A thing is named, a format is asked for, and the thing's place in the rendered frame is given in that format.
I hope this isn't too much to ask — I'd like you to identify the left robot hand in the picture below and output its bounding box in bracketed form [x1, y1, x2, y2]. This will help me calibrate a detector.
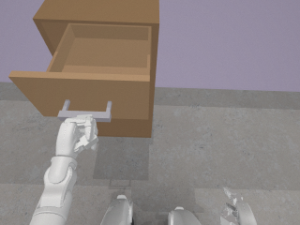
[55, 114, 98, 159]

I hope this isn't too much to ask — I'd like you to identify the cabinet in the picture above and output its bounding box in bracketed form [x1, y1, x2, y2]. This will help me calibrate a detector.
[33, 0, 159, 138]

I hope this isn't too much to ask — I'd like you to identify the right robot hand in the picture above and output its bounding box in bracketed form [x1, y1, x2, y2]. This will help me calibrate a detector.
[220, 187, 257, 225]

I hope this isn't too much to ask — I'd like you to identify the drawer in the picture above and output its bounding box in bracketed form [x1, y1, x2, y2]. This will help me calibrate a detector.
[8, 22, 151, 120]

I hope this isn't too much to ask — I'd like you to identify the left robot forearm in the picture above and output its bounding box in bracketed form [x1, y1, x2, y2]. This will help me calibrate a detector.
[29, 155, 78, 225]

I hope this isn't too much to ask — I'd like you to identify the right robot thigh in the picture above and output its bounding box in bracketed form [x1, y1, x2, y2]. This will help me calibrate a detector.
[168, 209, 202, 225]

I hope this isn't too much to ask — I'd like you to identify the handle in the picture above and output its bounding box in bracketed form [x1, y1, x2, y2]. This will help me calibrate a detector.
[57, 99, 113, 123]

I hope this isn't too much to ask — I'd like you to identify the robot right shin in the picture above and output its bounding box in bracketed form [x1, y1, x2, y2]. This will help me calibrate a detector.
[174, 206, 184, 210]

